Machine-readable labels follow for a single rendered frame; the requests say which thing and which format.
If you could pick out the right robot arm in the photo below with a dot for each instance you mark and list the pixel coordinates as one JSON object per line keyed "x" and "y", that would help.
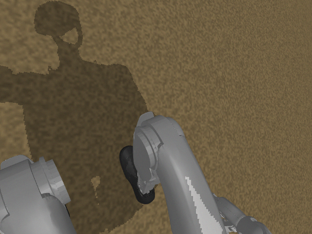
{"x": 249, "y": 225}

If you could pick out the right robot foot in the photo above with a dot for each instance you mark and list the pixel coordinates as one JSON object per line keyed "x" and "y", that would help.
{"x": 130, "y": 172}

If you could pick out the right robot hand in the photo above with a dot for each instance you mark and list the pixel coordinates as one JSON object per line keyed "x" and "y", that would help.
{"x": 231, "y": 214}

